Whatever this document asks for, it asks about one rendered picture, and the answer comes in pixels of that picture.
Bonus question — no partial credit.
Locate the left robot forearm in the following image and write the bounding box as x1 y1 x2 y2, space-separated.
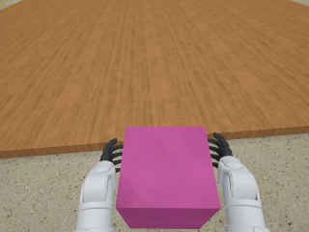
73 160 117 232

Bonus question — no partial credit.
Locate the carton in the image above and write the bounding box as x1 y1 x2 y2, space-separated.
115 127 221 229

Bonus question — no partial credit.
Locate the right robot forearm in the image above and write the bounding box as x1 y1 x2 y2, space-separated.
217 156 270 232

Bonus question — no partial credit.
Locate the robot right hand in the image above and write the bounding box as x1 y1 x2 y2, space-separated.
208 132 233 168

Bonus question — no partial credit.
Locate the robot left hand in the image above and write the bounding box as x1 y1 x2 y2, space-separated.
99 138 124 173

